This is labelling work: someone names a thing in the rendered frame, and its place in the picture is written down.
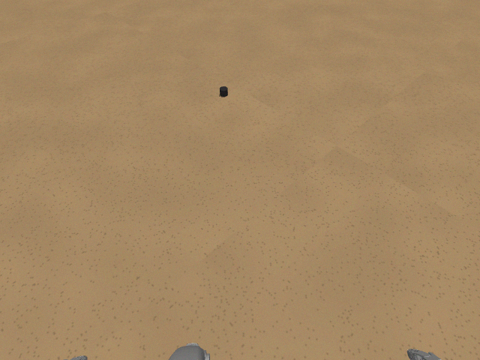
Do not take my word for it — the tin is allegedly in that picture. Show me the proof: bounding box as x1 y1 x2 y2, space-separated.
220 86 228 97

